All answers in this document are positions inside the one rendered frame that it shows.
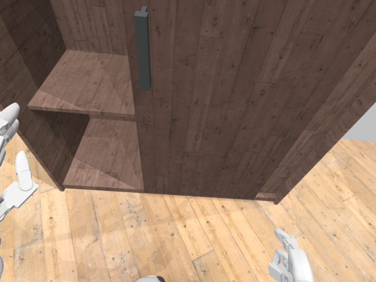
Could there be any wardrobe door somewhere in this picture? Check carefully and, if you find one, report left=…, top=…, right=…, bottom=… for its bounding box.
left=259, top=33, right=376, bottom=193
left=121, top=0, right=376, bottom=199

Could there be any left robot hand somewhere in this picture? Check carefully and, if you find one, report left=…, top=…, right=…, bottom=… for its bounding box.
left=0, top=103, right=38, bottom=222

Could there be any right robot hand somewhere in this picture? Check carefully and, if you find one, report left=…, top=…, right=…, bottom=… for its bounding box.
left=268, top=229, right=314, bottom=282

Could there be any handle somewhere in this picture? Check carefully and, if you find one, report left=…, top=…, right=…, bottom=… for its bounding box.
left=134, top=6, right=151, bottom=91

